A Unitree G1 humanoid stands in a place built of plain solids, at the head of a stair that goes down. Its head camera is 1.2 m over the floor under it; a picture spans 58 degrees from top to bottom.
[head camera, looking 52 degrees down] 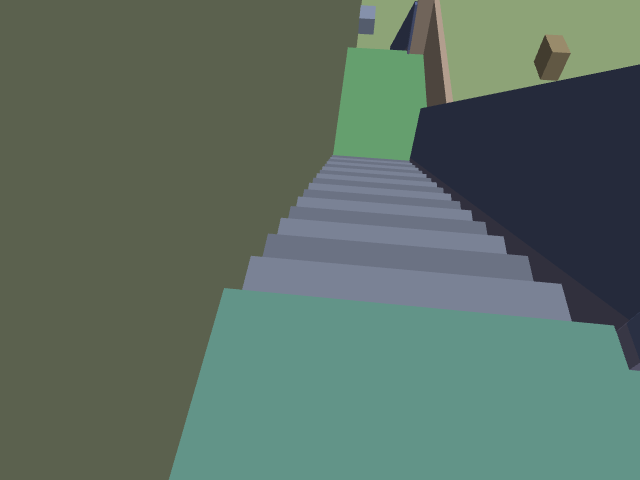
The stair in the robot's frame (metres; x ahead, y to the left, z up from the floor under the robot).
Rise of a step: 0.21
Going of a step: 0.28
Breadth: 1.22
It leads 6 degrees to the right of straight ahead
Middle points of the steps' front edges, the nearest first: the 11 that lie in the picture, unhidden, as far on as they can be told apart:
0.68 -0.29 0.00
0.96 -0.32 -0.21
1.24 -0.35 -0.42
1.52 -0.39 -0.62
1.80 -0.42 -0.83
2.08 -0.45 -1.04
2.36 -0.48 -1.25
2.65 -0.51 -1.46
2.93 -0.54 -1.67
3.21 -0.57 -1.88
3.49 -0.60 -2.09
